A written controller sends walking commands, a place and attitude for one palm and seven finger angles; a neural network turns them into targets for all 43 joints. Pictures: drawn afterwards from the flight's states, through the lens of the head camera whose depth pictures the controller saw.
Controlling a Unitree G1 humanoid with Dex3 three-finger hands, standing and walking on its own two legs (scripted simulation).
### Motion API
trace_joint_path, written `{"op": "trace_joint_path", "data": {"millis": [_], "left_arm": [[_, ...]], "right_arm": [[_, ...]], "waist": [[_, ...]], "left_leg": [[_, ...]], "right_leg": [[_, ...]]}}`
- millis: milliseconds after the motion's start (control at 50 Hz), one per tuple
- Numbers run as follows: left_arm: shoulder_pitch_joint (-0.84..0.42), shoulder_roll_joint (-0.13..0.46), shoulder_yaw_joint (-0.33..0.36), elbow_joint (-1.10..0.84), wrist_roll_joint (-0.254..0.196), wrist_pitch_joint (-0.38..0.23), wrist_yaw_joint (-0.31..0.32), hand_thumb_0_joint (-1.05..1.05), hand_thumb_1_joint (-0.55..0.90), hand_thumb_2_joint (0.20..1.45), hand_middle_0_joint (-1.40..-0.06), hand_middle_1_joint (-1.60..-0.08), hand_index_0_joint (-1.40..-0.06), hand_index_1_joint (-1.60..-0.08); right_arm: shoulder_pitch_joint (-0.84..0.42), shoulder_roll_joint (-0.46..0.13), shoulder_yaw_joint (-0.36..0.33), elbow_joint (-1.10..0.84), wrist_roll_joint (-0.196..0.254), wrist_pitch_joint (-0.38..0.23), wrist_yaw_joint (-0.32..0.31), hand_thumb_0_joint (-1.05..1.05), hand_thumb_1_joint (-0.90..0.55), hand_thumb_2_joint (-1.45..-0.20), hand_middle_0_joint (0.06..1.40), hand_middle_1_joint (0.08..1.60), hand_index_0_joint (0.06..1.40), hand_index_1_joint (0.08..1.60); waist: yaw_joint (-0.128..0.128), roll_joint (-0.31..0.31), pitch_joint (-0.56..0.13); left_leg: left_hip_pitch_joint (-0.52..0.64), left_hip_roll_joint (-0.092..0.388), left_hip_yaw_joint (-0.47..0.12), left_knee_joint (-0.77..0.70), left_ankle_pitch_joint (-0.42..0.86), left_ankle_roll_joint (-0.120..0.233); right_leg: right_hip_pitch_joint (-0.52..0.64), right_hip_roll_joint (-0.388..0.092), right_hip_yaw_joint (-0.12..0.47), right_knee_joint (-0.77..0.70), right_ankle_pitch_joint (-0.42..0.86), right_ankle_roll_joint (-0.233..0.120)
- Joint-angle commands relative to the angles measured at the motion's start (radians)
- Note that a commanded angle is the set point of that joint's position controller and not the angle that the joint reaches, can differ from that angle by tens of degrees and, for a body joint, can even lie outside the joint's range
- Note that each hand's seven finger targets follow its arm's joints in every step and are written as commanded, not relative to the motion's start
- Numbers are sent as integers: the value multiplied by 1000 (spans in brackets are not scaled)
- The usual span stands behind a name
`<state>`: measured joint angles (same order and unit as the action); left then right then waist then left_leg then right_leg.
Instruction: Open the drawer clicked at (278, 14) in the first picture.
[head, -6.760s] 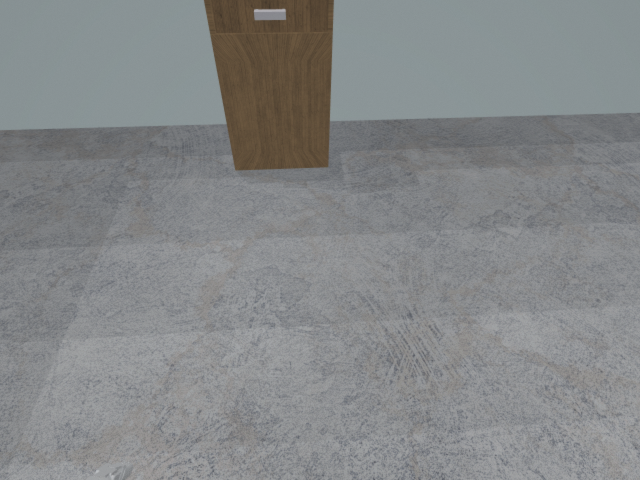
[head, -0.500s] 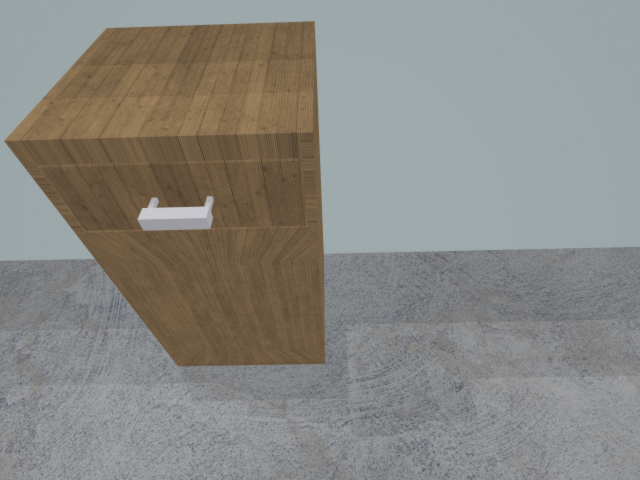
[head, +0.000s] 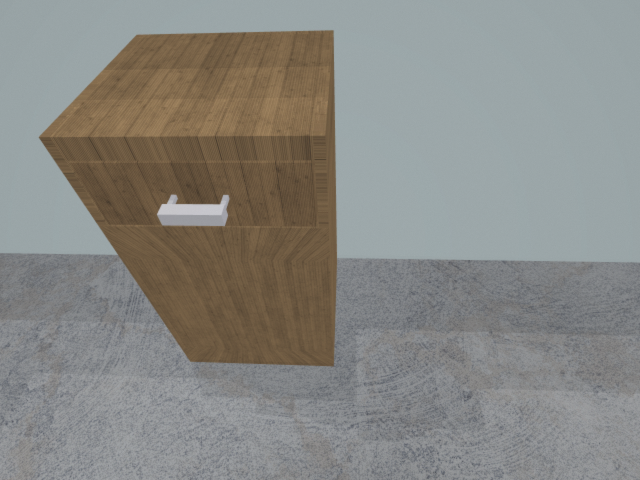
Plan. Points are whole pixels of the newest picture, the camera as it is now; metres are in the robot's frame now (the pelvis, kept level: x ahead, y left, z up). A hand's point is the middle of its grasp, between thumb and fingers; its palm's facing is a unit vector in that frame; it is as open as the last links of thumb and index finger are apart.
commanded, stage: shuffle to correct the standing spot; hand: left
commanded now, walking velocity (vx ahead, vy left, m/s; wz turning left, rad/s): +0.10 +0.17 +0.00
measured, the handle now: (196, 207) +0.57 +0.28 -0.01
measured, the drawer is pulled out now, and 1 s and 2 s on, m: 0.00 0.00 0.00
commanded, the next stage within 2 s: come to a stop and stand still in 0.24 s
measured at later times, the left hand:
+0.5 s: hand out of the picture +0.02 +0.22 -0.16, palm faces +0.10 -0.97 -0.23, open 7.4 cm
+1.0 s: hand out of the picture +0.07 +0.22 -0.16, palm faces +0.06 -0.98 -0.20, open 7.4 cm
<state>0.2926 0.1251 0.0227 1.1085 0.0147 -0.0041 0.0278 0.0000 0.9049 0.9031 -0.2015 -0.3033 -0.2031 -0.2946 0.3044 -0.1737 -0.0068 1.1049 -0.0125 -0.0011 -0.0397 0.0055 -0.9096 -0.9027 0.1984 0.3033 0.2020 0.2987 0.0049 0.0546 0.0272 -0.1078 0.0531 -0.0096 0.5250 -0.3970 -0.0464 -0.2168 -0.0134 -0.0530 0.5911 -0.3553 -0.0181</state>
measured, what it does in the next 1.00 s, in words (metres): steps on the spot: left foot, then right foot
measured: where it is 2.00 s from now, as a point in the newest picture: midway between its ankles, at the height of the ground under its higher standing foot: outside the picture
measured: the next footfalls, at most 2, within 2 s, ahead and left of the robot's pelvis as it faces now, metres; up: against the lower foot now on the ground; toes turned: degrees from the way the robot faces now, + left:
left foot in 0.56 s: +0.11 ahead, +0.21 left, +0.00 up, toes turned -6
right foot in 0.70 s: +0.07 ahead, -0.01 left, +0.00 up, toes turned -4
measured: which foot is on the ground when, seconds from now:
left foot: down 0.00-0.34, up 0.36-0.54, down 0.56-1.00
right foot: down 0.00-0.58, up 0.60-0.68, down 0.70-1.00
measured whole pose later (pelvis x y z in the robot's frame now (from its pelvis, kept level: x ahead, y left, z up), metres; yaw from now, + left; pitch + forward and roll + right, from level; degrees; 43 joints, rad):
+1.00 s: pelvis +0.08 +0.06 +0.01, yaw +0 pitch +0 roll +1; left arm 0.30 0.12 0.01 1.12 0.02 -0.02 0.04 0.00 0.91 0.90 -0.20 -0.30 -0.20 -0.29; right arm 0.25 -0.16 -0.01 1.12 -0.01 -0.02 -0.05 0.01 -0.94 -0.90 0.20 0.30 0.20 0.30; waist 0.01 0.01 0.01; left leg -0.18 0.05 0.06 0.46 -0.27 -0.04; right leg -0.13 -0.02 -0.07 0.49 -0.36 -0.03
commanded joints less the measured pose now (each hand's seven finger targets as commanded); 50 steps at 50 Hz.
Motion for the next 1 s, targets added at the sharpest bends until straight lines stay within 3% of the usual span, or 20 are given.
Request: {"op": "trace_joint_path", "data": {"millis": [0,60,100,140,160,220,280,300,320,360,440,500,520,540,580,620,660,700,740,980], "left_arm": [[61,197,49,-49,3,-17,6,0,900,900,-200,-300,-200,-300],[39,194,63,-71,8,-8,7,0,900,900,-200,-300,-200,-300],[18,162,58,-87,7,0,3,0,900,900,-200,-300,-200,-300],[-17,95,46,-116,12,6,-3,0,900,900,-200,-300,-200,-300],[-52,74,37,-132,15,1,-4,0,900,900,-200,-300,-200,-300],[-46,53,31,-137,9,-15,-15,0,900,900,-200,-300,-200,-300],[143,60,43,-80,6,-34,-20,0,900,900,-200,-300,-200,-300],[268,159,64,-40,11,-46,-8,0,900,900,-200,-300,-200,-300],[338,224,79,-19,0,-49,0,0,900,900,-200,-300,-200,-300],[210,177,64,-46,-1,-45,11,0,900,900,-200,-300,-200,-300],[-12,121,45,-106,22,-34,11,0,900,900,-200,-300,-200,-300],[15,121,45,-91,5,-17,4,0,900,900,-200,-300,-200,-300],[45,98,38,-91,4,-10,0,0,900,900,-200,-300,-200,-300],[84,66,37,-90,-5,-3,-2,0,900,900,-200,-300,-200,-300],[74,54,32,-106,2,1,-1,0,900,900,-200,-300,-200,-300],[60,32,24,-76,2,-7,-7,0,900,900,-200,-300,-200,-300],[139,40,23,-38,-2,-24,-8,0,900,900,-200,-300,-200,-300],[146,100,22,-14,-1,-42,-4,0,900,900,-200,-300,-200,-300],[106,118,18,-10,-1,-47,0,0,900,900,-200,-300,-200,-300],[84,97,7,-6,-1,-22,9,0,900,900,-200,-300,-200,-300]], "right_arm": [[73,-40,-7,-29,-5,3,8,0,-900,-900,200,300,200,300],[112,-36,-9,-28,-9,-1,15,0,-900,-900,200,300,200,300],[167,-48,-10,-11,-13,-8,19,0,-900,-900,200,300,200,300],[224,-116,-25,-2,-20,-9,17,0,-900,-900,200,300,200,300],[234,-121,-27,-3,-19,-10,12,0,-900,-900,200,300,200,300],[180,-90,-16,-28,-19,-22,12,0,-900,-900,200,300,200,300],[98,-92,-10,-52,-10,-26,10,0,-900,-900,200,300,200,300],[78,-55,-8,-77,5,-34,15,0,-900,-900,200,300,200,300],[16,-50,-9,-119,-4,-34,18,0,-900,-900,200,300,200,300],[28,-47,-21,-106,-9,-21,19,0,-900,-900,200,300,200,300],[108,28,-14,-65,-1,-5,37,0,-900,-900,200,300,200,300],[184,28,-2,-16,-7,-24,30,0,-900,-900,200,300,200,300],[211,-14,-10,-10,-10,-36,26,0,-900,-900,200,300,200,300],[199,-83,-22,-31,-19,-42,19,0,-900,-900,200,300,200,300],[133,-132,-38,-70,-24,-25,12,0,-900,-900,200,300,200,300],[44,-81,-22,-66,-21,-35,3,0,-900,-900,200,300,200,300],[-5,-65,-14,-75,-10,-33,0,0,-900,-900,200,300,200,300],[2,-33,-10,-73,2,-32,3,0,-900,-900,200,300,200,300],[18,-20,-9,-52,-1,-24,5,0,-900,-900,200,300,200,300],[17,-45,0,12,-2,-21,-3,0,-900,-900,200,300,200,300]], "waist": [[9,-187,80],[-7,-168,96],[-24,-72,85],[-43,189,104],[-51,215,141],[-18,88,139],[85,-16,51],[127,-252,-8],[139,-304,-13],[71,-172,50],[-37,-301,108],[-48,-105,42],[-41,59,15],[-24,247,-20],[-17,140,34],[13,172,48],[46,69,-12],[17,-107,-43],[-8,-209,-25],[-2,-45,29]], "left_leg": [[-172,-31,76,50,12,49],[-127,-24,77,-3,24,58],[-61,-2,44,-96,80,74],[-52,147,-149,-218,97,157],[-46,197,-226,-270,134,211],[-74,201,-187,-210,327,262],[-259,68,-8,15,316,166],[-440,-34,77,243,119,106],[-544,-66,75,468,-205,75],[-503,3,-24,569,-141,61],[-210,16,39,267,-14,55],[0,-35,101,-29,253,31],[6,14,35,-72,338,43],[-25,178,-174,-173,417,114],[-189,259,-279,-275,206,219],[-177,201,-185,-216,419,193],[-150,122,-54,-89,503,143],[-151,37,38,-15,350,67],[-122,16,52,-26,291,44],[-29,58,29,-114,429,60]], "right_leg": [[28,-217,261,-256,120,-111],[-53,-221,243,-234,15,-117],[-104,-139,137,-127,-51,-83],[-197,3,-57,124,-131,-25],[-278,22,-72,229,-198,-22],[-258,-23,-39,282,-208,-42],[130,-53,9,-62,38,-58],[315,-274,327,-181,133,-130],[341,-470,554,-307,370,-219],[148,-420,435,-311,338,-252],[-169,-259,77,-268,337,-136],[-185,-154,8,-101,127,-67],[-163,-99,-17,13,57,-39],[-179,-35,-60,111,-108,-3],[-147,-18,-18,226,-236,-13],[-119,-45,-7,148,-127,-9],[6,-44,24,-93,104,-2],[61,-155,152,-173,439,-34],[62,-169,132,-159,644,-48],[34,-97,54,-190,396,-21]]}}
